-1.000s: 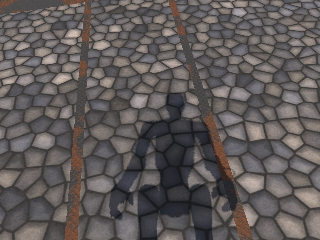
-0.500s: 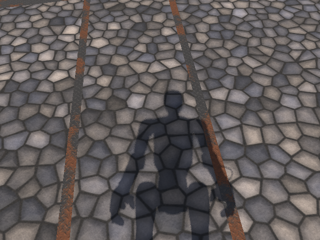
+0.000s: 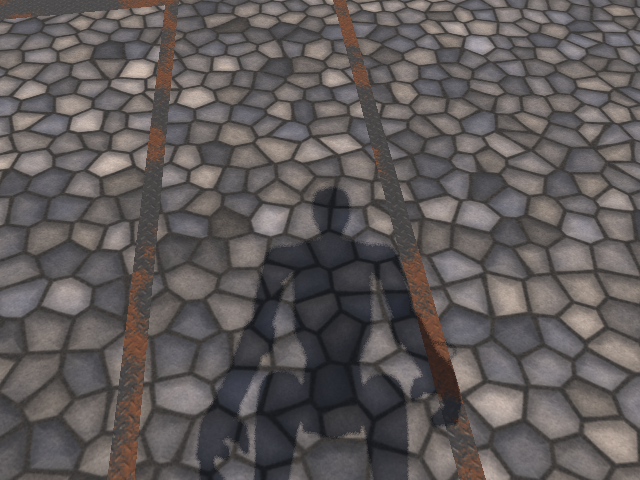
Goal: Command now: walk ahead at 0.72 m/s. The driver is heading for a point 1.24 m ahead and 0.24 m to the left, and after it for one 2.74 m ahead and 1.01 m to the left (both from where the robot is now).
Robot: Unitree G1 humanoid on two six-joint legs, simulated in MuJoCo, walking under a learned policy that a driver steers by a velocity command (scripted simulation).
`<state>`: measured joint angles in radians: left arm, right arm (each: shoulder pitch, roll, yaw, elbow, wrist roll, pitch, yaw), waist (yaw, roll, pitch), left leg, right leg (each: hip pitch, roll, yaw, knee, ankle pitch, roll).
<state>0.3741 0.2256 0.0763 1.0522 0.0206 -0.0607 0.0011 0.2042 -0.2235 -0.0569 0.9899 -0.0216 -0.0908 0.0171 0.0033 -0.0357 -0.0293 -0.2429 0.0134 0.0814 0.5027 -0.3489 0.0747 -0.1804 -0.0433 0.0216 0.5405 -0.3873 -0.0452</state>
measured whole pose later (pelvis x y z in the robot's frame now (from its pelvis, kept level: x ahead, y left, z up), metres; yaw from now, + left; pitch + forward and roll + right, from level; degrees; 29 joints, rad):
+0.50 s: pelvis +0.33 -0.04 -0.02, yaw +0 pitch +1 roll -1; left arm 0.10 0.25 0.06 0.85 0.05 -0.07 -0.03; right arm 0.41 -0.21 -0.05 1.02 0.00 -0.10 0.01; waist -0.03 0.01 0.05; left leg -0.16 0.03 -0.05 1.19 -0.34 0.10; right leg -0.46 0.04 -0.13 0.64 -0.20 -0.09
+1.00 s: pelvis +0.80 -0.01 -0.02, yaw +7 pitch +0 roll +1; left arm 0.32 0.24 0.03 0.92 0.03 -0.11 0.00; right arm 0.21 -0.28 -0.06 0.89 -0.03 -0.05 0.03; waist -0.01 -0.01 0.05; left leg -0.40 -0.15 0.09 0.57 -0.18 0.16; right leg -0.19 0.01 0.00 1.30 -0.30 -0.06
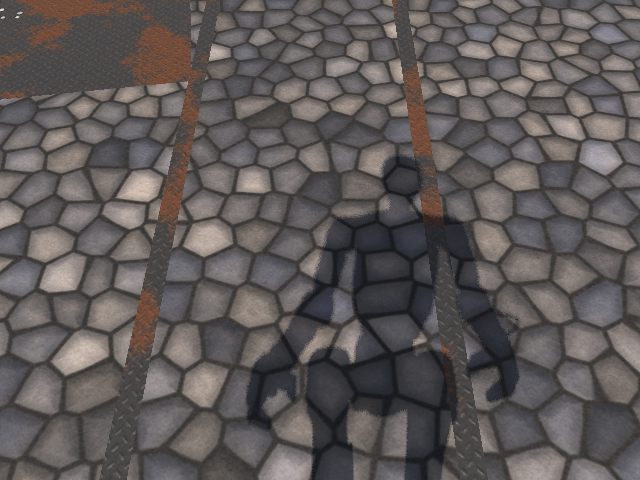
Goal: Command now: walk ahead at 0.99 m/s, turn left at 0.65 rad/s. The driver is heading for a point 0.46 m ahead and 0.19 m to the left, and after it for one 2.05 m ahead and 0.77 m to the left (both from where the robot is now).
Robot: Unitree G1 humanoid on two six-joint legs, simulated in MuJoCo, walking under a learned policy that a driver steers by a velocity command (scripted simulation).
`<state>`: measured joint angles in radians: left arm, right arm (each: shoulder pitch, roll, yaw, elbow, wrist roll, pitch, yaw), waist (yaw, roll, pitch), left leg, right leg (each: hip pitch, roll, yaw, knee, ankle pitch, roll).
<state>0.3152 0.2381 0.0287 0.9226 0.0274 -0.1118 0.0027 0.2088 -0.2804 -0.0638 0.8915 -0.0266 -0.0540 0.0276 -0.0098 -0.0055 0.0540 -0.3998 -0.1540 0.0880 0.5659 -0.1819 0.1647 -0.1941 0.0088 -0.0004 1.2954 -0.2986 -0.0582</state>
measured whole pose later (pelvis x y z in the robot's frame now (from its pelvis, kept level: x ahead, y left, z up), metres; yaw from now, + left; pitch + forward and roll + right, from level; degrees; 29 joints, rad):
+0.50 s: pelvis +0.48 -0.01 +0.02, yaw +25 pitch +2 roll -2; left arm 0.25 0.30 0.05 0.77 0.05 -0.09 0.01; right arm 0.25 -0.36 -0.08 0.79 -0.02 -0.03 0.03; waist -0.01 0.05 0.02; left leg -0.50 0.00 -0.01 1.30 -0.29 0.11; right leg -0.24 -0.03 -0.12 0.47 -0.25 0.01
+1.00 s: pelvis +0.87 +0.24 +0.01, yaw +48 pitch +0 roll +2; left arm 0.17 0.23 -0.01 0.66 0.05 -0.06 -0.02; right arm 0.42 -0.30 -0.05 0.85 -0.02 -0.06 0.00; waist -0.02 -0.01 0.03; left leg -0.11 -0.21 0.01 0.39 -0.28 0.17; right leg -0.66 -0.17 0.04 1.13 -0.28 0.03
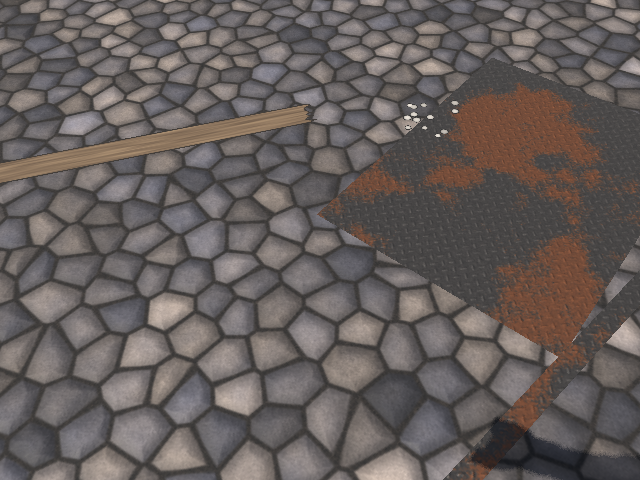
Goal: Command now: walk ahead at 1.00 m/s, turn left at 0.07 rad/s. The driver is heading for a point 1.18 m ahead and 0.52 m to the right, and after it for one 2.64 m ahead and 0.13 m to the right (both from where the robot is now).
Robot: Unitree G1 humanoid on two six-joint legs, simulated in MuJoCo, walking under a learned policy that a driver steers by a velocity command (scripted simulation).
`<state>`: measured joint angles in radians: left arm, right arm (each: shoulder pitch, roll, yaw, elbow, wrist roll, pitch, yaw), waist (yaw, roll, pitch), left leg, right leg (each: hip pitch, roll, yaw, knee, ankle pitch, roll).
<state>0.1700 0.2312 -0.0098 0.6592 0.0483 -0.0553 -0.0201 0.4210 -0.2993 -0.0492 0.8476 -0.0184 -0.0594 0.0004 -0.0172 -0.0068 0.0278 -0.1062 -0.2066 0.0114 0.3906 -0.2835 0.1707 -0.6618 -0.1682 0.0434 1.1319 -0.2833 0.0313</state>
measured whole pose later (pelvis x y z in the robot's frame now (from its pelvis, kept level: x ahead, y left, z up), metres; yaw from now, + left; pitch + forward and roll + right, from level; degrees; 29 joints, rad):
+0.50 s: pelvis +0.47 -0.11 +0.01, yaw -19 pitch +1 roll -1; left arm 0.51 0.31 0.07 0.86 0.00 -0.05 -0.02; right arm 0.04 -0.25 0.05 0.58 -0.06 -0.07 0.02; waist 0.08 0.01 0.01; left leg -0.71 0.13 -0.10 0.90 -0.15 -0.04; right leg -0.08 0.19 0.12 0.33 -0.25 -0.15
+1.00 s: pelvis +0.90 -0.26 -0.01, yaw -46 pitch +2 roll +2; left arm -0.04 0.35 0.03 0.56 0.03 0.01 -0.10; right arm 0.52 -0.34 -0.05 0.89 -0.03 -0.11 0.00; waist -0.08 -0.05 0.01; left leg 0.16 0.01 0.26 0.22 -0.40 -0.05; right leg -0.80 -0.06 -0.08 0.93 -0.05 -0.11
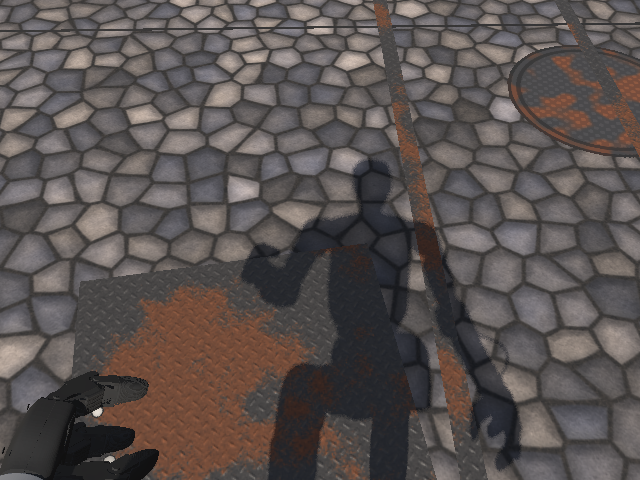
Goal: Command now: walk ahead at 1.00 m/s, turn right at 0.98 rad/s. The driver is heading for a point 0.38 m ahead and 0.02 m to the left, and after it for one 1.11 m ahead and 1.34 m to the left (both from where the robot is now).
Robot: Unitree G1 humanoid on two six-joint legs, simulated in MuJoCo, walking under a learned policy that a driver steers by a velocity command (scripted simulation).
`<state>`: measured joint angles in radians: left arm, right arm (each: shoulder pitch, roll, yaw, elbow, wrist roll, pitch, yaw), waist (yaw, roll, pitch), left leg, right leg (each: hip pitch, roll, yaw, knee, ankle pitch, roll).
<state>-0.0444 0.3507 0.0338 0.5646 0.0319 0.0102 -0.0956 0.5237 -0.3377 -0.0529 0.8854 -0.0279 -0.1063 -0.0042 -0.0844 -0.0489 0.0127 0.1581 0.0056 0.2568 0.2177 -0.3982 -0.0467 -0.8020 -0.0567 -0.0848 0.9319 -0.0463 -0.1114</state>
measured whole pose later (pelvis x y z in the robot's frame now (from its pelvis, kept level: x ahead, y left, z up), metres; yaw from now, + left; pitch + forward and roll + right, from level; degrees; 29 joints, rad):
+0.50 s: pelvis +0.42 -0.02 +0.00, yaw -9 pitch +1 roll -1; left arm 0.28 0.27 0.03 0.79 0.01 -0.05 0.06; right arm 0.14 -0.28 -0.04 0.67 0.02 -0.10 0.06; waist 0.05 0.04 0.07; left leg -0.61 -0.02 0.05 0.54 0.18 0.02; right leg 0.00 0.11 -0.10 0.52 -0.47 -0.09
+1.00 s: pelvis +0.59 -0.07 +0.01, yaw +18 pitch +2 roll -1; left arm 0.10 0.29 0.07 0.71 0.00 -0.04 0.02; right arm 0.17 -0.34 -0.11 0.54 0.03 0.07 -0.04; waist -0.02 0.02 0.04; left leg -0.38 -0.25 -0.38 0.57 -0.19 0.04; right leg -0.36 0.07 0.18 0.47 -0.14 0.03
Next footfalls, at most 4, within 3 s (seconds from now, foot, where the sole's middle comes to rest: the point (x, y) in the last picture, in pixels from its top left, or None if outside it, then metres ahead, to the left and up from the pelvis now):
0.12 right None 0.29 -0.05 -0.76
0.52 left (297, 391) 0.66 0.02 -0.76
1.00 right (374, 359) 0.73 -0.16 -0.76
1.48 left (287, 445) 0.55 0.04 -0.76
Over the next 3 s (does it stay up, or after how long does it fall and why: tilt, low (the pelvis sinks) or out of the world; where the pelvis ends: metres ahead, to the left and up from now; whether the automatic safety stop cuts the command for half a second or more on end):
stays up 0.60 0.70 -0.01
